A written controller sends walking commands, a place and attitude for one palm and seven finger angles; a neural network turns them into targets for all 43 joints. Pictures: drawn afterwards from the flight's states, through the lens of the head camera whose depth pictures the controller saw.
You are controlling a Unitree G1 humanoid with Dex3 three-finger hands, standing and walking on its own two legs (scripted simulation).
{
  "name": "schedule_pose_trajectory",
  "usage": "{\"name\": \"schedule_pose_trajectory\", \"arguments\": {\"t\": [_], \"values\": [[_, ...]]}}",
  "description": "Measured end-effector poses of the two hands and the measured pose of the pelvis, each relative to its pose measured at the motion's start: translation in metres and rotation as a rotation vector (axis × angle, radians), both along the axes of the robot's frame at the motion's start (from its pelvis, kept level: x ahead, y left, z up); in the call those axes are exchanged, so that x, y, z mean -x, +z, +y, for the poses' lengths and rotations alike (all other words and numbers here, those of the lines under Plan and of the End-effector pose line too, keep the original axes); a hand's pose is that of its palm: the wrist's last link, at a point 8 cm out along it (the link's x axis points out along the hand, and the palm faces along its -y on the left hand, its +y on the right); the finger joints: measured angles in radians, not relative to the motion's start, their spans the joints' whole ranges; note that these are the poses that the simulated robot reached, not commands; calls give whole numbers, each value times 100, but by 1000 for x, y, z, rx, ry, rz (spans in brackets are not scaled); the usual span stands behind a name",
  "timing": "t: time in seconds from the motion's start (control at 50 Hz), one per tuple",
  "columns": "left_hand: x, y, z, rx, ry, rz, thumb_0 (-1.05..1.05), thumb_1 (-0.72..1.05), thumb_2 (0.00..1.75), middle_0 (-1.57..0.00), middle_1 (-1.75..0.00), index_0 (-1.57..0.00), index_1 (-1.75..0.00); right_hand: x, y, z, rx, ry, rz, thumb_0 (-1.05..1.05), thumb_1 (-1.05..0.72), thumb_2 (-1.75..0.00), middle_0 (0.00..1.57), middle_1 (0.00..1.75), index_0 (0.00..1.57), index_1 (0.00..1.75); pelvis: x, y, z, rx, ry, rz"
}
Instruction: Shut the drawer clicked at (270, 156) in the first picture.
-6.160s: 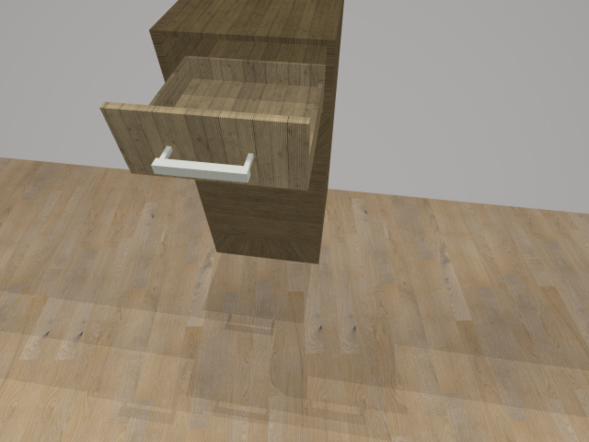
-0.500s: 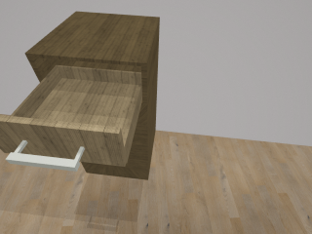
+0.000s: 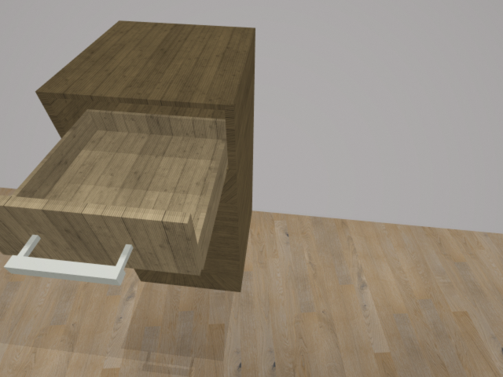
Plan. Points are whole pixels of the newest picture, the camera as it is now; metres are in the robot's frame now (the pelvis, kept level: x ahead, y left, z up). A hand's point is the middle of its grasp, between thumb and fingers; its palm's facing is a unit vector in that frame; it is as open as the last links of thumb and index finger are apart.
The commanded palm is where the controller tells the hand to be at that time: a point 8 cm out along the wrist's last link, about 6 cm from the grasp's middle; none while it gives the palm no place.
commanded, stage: look again from close up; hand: left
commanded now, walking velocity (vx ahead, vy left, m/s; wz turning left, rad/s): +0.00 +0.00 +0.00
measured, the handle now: (72, 258) +0.29 +0.31 +0.03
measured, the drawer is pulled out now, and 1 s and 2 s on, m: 0.30 0.30 0.30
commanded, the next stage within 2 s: shuffle to correct the standing spot in 0.38 s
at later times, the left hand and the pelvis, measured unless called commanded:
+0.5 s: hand out of the picture -0.02 +0.14 -0.17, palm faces +0.05 -0.98 -0.18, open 7.4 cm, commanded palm none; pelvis +0.00 -0.02 +0.00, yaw +0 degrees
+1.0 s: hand out of the picture -0.04 +0.24 -0.19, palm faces +0.10 -0.96 -0.25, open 7.4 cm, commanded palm none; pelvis -0.02 +0.05 -0.02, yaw +0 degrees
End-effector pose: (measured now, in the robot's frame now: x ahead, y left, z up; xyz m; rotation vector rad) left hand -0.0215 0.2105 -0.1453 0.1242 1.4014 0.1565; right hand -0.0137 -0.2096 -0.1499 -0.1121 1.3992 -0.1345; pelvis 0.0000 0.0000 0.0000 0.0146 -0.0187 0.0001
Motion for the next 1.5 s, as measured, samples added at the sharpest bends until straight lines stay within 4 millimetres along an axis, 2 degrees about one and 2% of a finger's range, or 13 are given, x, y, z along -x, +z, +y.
{"name": "schedule_pose_trajectory", "arguments": {"t": [0.54, 0.66, 0.74, 0.82, 0.96, 1.02, 1.1, 1.18, 1.24, 1.3, 1.38, 1.5], "values": [[8, 2, -22, 0, 21, 16, 0, 91, 90, -20, -30, -20, -30, 2, -3, -12, -17, -1, 19, 0, -91, -89, 19, 30, 20, 30, -2, 0, -17, -4, 5, 0], [9, 3, -19, -19, 41, 1, 0, 91, 90, -20, -30, -20, -30, -2, -6, -18, -14, 5, 14, 0, -91, -89, 19, 30, 20, 30, 2, -2, -18, -5, 4, 0], [13, 2, -8, -39, 64, -11, 0, 91, 90, -20, -30, -20, -30, -9, -7, -21, 3, 15, 3, 0, -91, -89, 19, 30, 20, 30, 6, -4, -12, -3, 12, -3], [22, 4, 9, -55, 87, -12, 0, 90, 90, -20, -30, -20, -30, -24, 1, -20, 29, 33, -32, 0, -91, -89, 19, 30, 20, 30, 11, -2, -1, -19, 11, -4], [30, 1, 59, -66, 72, 15, 0, 90, 90, -20, -30, -20, -30, -55, 13, -1, 66, 43, -169, 0, -91, -89, 19, 30, 20, 30, 21, -5, 33, -45, 1, -4], [23, -9, 87, -88, 63, 8, 0, 90, 90, -20, -30, -20, -30, -54, 2, 12, 80, 49, -194, 0, -91, -89, 19, 30, 20, 30, 26, -17, 49, -31, 5, 6], [2, 0, 109, -143, 45, -58, 0, 91, 90, -20, -30, -20, -30, -39, -6, 32, 37, 63, -155, 0, -91, -89, 19, 30, 20, 30, 37, -18, 56, -37, 8, 18], [-10, 14, 112, -180, 24, -140, 0, 91, 90, -20, -30, -20, -30, -29, -23, 47, -23, 69, -129, 0, -92, -89, 20, 30, 20, 30, 42, -20, 59, -43, 7, 30], [-3, 15, 110, -190, 20, -153, 0, 91, 90, -20, -30, -20, -30, -25, -34, 51, -45, 62, -117, 0, -93, -89, 20, 30, 20, 30, 44, -25, 63, -52, 9, 22], [12, 24, 105, -171, 39, -122, 0, 91, 90, -20, -30, -20, -30, -23, -26, 55, -56, 65, -104, 0, -93, -89, 20, 30, 20, 30, 41, -14, 70, -52, 15, 11], [28, 30, 101, -118, 41, -64, 0, 91, 90, -20, -30, -20, -30, -25, -5, 60, -52, 48, -114, 1, -92, -89, 20, 30, 20, 30, 35, 2, 77, -69, 3, 10], [40, 16, 106, -31, 46, 8, 0, 90, 90, -20, -30, -20, -30, -37, 13, 73, 7, 46, -128, 0, -92, -89, 19, 30, 20, 30, 24, 5, 96, -53, -13, 16]]}}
